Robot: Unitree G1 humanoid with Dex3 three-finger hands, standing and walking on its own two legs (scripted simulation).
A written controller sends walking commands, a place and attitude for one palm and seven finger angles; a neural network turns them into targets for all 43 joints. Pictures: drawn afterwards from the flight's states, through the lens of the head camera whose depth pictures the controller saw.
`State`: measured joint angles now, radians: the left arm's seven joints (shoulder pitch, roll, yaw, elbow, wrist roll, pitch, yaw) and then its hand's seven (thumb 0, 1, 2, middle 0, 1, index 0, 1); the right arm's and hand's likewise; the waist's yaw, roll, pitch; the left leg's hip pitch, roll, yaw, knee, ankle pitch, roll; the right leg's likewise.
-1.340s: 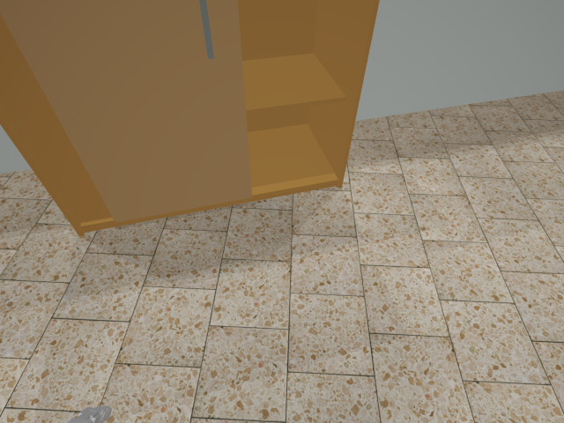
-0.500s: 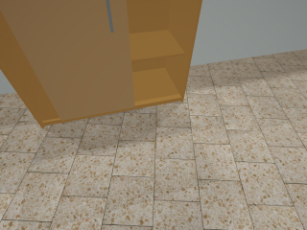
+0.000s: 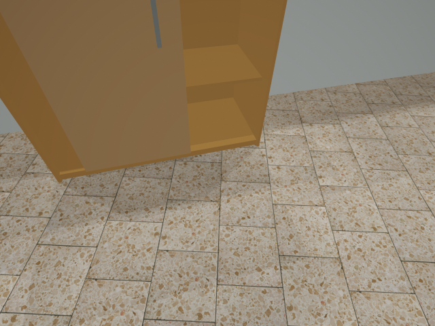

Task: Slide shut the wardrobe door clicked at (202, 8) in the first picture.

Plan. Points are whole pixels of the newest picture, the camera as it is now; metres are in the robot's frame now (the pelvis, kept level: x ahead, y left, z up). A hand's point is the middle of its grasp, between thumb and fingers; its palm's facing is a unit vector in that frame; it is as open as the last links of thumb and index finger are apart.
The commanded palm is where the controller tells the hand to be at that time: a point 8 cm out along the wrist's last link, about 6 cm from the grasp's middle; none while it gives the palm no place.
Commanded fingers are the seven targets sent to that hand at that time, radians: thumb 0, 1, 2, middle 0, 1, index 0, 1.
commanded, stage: look at it before walking up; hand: left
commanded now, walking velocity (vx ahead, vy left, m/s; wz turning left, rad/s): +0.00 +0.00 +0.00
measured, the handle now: (153, 3) +1.15 +0.31 +0.14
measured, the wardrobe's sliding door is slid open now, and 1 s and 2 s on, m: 0.46 0.46 0.46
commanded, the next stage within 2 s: walk to a spot facing it in 0.10 s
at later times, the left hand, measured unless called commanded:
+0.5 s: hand out of the picture +0.03 +0.20 -0.19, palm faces -0.02 -0.98 -0.20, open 7.3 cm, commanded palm none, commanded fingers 0.00 0.90 0.90 -0.20 -0.30 -0.20 -0.30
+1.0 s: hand (172, 239) +0.37 +0.14 -0.20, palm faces -0.18 -0.96 -0.23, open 7.3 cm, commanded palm none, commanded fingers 0.00 0.90 0.90 -0.20 -0.30 -0.20 -0.30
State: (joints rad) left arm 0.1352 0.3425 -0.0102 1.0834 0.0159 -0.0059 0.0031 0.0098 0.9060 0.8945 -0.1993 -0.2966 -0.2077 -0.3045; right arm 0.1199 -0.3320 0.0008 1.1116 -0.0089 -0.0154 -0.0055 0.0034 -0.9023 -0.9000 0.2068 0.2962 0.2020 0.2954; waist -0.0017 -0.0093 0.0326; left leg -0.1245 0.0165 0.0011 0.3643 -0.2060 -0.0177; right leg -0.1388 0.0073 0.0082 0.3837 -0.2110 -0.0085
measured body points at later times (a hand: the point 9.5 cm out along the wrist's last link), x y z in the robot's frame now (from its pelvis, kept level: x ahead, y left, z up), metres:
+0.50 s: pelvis +0.04 +0.01 -0.02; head +0.04 +0.02 +0.43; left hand +0.03 +0.26 -0.18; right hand +0.04 -0.25 -0.16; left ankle +0.00 +0.13 -0.74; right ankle +0.00 -0.11 -0.75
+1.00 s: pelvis +0.23 -0.03 -0.04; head +0.26 -0.03 +0.41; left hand +0.38 +0.19 -0.18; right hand +0.06 -0.21 -0.18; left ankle +0.09 +0.12 -0.64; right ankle +0.31 -0.12 -0.75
